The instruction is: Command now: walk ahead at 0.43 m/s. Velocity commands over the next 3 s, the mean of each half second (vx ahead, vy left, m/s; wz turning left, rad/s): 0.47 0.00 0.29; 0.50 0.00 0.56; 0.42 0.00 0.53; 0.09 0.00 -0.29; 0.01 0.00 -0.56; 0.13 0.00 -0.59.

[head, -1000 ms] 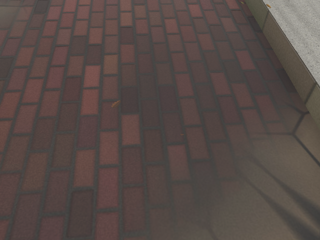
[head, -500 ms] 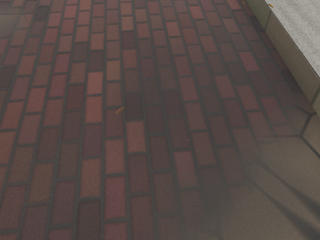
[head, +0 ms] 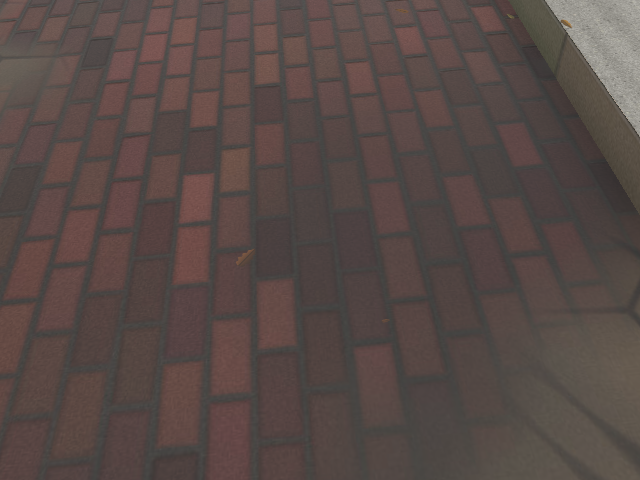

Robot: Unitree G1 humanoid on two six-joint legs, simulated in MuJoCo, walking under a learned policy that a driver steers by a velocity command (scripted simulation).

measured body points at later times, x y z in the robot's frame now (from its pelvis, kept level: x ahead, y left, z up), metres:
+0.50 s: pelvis +0.28 +0.06 -0.01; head +0.31 +0.07 +0.44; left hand +0.31 +0.34 -0.14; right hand +0.44 -0.18 -0.13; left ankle +0.34 +0.13 -0.74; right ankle +0.21 -0.11 -0.64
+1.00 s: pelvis +0.58 +0.07 +0.00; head +0.60 +0.08 +0.44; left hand +0.57 +0.38 -0.10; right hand +0.79 -0.14 -0.12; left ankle +0.47 +0.17 -0.65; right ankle +0.66 -0.01 -0.74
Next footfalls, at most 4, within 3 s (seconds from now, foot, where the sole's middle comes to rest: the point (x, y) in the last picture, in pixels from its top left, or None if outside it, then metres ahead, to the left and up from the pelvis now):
0.36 left None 0.38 0.14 -0.78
0.84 right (353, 402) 0.70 0.01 -0.78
1.36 left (194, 364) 0.80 0.39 -0.78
1.88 right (257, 301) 0.98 0.25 -0.78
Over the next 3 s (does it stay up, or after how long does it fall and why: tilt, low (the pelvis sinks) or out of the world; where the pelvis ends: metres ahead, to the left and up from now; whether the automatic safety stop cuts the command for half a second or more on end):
stays up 0.94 0.29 0.01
